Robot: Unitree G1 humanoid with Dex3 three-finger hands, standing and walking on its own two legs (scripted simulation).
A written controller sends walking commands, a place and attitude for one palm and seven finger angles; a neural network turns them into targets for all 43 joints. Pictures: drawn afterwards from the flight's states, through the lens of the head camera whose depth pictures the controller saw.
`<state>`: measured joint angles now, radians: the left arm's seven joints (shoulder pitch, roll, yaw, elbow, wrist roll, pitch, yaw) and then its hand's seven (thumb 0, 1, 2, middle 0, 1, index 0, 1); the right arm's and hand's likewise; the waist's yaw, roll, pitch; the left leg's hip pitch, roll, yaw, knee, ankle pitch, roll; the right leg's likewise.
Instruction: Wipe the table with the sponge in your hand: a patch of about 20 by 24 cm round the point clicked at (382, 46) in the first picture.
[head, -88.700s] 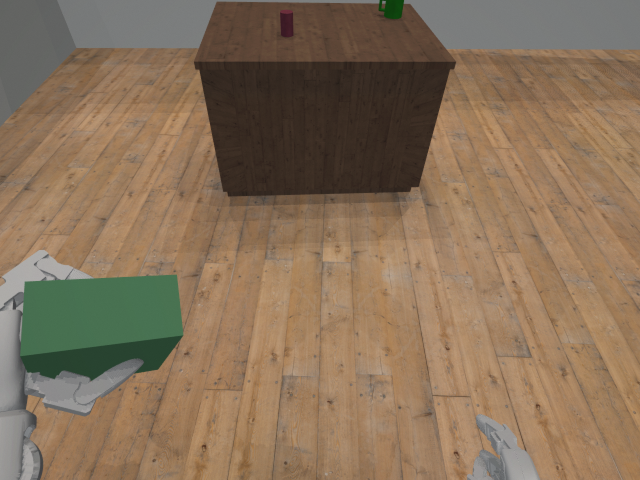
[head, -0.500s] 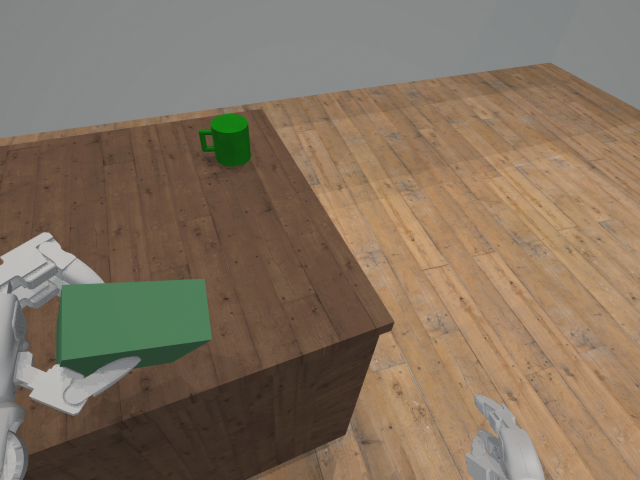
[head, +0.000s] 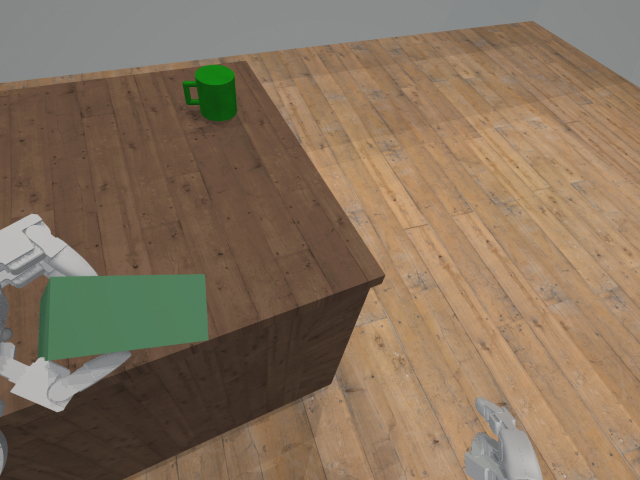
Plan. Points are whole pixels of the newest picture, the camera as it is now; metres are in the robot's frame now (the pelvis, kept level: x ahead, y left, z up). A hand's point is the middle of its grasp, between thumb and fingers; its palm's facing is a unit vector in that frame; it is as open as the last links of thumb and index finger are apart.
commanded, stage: step back with the hand held close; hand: left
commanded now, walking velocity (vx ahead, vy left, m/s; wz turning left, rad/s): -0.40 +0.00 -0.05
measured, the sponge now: (139, 317) +0.25 +0.19 +0.12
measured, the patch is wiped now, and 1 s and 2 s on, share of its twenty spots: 1.00 1.00 1.00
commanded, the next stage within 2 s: stop stepping back and stand still in 0.34 s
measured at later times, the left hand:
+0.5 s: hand out of the picture +0.06 +0.17 +0.18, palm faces +0.31 -0.88 -0.35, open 9.6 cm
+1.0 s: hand out of the picture -0.09 +0.21 +0.18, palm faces +0.45 -0.84 -0.32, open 9.6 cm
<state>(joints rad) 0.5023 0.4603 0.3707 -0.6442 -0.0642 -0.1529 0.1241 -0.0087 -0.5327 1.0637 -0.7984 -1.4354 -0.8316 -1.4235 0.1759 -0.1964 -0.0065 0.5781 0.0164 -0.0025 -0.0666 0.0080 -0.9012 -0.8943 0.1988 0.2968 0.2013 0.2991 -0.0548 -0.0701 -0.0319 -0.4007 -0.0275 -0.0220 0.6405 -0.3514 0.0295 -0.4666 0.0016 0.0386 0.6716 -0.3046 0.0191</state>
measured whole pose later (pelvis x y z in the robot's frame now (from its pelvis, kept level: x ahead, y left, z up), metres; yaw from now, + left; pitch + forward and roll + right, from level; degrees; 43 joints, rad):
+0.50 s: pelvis -0.16 -0.05 +0.01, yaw -2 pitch +0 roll +0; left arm 0.48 0.36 0.28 -0.53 -0.06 -0.09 0.11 -0.01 -0.53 1.06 -0.80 -1.44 -0.83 -1.43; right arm 0.19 -0.21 0.01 0.62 0.02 -0.07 -0.06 0.01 -0.90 -0.89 0.20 0.30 0.20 0.30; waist 0.01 -0.01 -0.05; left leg -0.58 -0.02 -0.04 1.11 -0.41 -0.04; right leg -0.33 0.01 -0.02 0.51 -0.19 -0.03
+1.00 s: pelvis -0.31 -0.04 -0.02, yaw +5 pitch -2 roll -2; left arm 0.28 0.35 0.33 -0.37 -0.07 -0.10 0.08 -0.01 -0.53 1.06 -0.80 -1.44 -0.83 -1.43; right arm 0.30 -0.20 0.02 0.68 0.03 -0.06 -0.04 0.01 -0.90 -0.89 0.20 0.30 0.20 0.30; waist -0.02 0.07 -0.05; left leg -0.30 0.06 -0.05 0.96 -0.53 0.03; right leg -0.41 0.04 -0.09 0.72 -0.29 -0.04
